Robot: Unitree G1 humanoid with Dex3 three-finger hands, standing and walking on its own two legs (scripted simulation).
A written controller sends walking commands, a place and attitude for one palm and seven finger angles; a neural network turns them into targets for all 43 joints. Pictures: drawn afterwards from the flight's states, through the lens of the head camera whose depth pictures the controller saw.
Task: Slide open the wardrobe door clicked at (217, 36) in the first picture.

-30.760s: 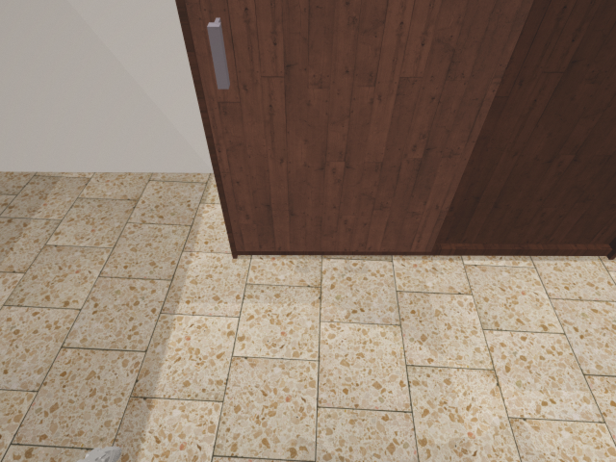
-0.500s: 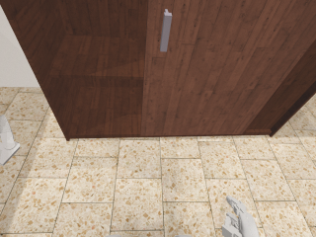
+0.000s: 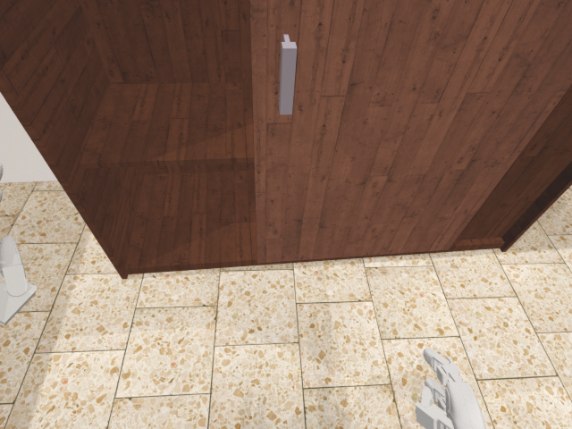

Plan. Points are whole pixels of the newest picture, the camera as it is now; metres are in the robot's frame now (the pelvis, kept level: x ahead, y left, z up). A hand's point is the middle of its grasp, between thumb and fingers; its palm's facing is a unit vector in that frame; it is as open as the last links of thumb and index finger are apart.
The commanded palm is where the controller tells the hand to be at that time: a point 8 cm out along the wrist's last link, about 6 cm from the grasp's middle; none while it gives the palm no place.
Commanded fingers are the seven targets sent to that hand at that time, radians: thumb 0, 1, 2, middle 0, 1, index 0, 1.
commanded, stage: stop stepping back and stand still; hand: left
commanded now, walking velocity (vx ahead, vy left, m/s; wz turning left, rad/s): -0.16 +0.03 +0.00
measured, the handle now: (285, 74) +0.77 +0.04 +0.09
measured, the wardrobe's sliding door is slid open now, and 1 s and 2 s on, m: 0.51 0.51 0.51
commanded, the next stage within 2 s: let the arm hang, fingers relaxed in 0.12 s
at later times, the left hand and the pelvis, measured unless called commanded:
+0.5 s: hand out of the picture +0.03 +0.18 -0.17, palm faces +0.02 -0.99 -0.15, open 7.2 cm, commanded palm none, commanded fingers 0.00 0.90 0.90 -0.20 -0.30 -0.20 -0.30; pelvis -0.04 +0.01 -0.01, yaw +2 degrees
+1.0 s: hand out of the picture -0.05 +0.22 -0.17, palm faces +0.03 -0.97 -0.23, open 7.4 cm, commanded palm none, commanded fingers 0.00 0.90 0.90 -0.20 -0.30 -0.20 -0.30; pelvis -0.05 +0.03 +0.00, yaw +1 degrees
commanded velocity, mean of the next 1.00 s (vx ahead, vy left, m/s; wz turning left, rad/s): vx -0.01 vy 0.01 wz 0.00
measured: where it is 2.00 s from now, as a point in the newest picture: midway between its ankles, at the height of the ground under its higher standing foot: outside the picture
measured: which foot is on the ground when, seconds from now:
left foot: down 0.00-1.00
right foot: down 0.00-1.00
